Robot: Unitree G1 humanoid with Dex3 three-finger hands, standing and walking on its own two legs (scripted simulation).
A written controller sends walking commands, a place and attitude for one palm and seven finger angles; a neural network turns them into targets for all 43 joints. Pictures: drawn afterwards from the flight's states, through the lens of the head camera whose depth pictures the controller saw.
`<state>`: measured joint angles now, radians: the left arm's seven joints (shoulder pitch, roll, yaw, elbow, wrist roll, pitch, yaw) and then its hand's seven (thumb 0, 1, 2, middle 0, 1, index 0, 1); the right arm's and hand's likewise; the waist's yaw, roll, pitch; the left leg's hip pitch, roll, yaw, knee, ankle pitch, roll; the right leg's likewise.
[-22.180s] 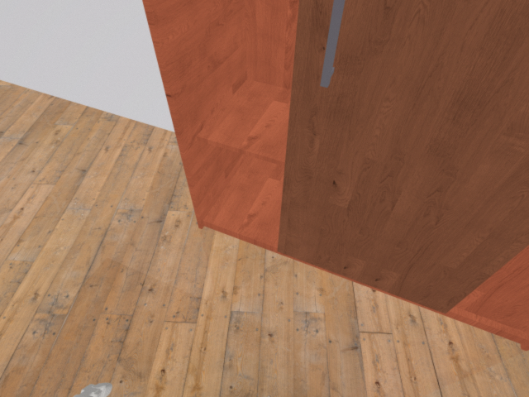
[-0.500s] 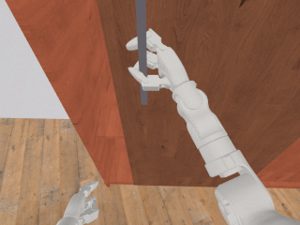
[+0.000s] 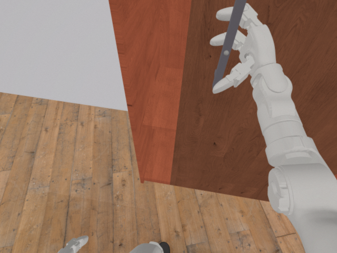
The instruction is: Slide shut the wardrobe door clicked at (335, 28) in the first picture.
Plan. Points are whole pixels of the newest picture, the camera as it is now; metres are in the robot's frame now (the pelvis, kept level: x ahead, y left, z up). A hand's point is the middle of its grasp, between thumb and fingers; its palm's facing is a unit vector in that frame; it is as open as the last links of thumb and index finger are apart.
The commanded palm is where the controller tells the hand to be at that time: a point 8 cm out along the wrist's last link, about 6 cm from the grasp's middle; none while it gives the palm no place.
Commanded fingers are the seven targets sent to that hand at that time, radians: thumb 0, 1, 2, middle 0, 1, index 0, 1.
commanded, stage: slip the hand off the handle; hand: right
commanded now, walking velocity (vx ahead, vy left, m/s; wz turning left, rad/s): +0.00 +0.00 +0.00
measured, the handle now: (232, 22) +0.52 -0.02 +0.28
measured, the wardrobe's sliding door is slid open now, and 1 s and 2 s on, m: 0.16 0.16 0.16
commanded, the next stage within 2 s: relax the arm and regain balance in 1.50 s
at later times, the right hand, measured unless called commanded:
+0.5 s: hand (229, 51) +0.45 -0.02 +0.26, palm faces -0.37 +0.92 -0.13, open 15.6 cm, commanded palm +0.47 -0.12 +0.24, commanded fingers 0.00 0.55 -0.20 0.25 1.15 0.25 1.15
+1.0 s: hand (221, 54) +0.44 -0.01 +0.25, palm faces -0.22 +0.97 -0.08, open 16.8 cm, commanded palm +0.41 -0.12 +0.24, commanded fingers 0.00 0.55 -0.20 0.25 1.15 0.25 1.15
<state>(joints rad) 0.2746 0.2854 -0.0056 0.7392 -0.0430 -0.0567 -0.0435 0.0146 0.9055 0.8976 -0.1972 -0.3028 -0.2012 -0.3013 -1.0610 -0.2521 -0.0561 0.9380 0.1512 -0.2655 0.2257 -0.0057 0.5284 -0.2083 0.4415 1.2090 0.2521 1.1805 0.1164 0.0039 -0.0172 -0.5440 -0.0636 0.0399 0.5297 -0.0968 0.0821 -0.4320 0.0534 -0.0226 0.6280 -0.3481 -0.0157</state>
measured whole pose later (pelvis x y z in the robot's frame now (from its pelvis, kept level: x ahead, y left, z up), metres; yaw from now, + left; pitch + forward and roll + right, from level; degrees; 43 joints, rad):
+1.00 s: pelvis -0.16 -0.03 -0.13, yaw +37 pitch +11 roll -10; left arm 0.20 0.41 -0.08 0.61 -0.14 0.21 0.04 0.01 0.91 0.90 -0.20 -0.30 -0.20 -0.30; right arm -1.38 -1.33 -0.57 1.14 -0.01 0.19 0.36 -0.01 0.55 -0.20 0.13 1.09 0.00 0.59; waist 0.26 0.11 0.05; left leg -1.21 0.00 0.25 1.00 -0.07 0.08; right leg -1.03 -0.08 -0.21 1.31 -0.46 0.03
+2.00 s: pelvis +0.09 +0.05 -0.01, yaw +24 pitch +3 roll +0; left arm 0.33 0.15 0.03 0.93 0.04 0.01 0.09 0.01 0.94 0.90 -0.20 -0.30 -0.21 -0.30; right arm 0.22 -0.06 -0.15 0.83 0.02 0.05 -0.05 0.19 0.52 -0.29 0.16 0.34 0.15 0.33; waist -0.01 -0.01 0.01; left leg -0.41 0.09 0.42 0.73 -0.38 0.13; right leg -0.19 0.09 0.07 0.69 -0.53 -0.06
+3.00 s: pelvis +0.08 -0.01 +0.01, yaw +23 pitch -2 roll -1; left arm 0.36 0.11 0.01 1.08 0.04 -0.01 0.04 0.01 0.91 0.90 -0.20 -0.30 -0.20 -0.30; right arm 0.16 -0.12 -0.11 0.96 0.01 0.01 -0.02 0.17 0.49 -0.29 0.15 0.30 0.15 0.30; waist -0.01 0.01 -0.03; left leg -0.28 0.13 0.36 0.53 -0.21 0.07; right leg -0.15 0.07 -0.03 0.50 -0.32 -0.06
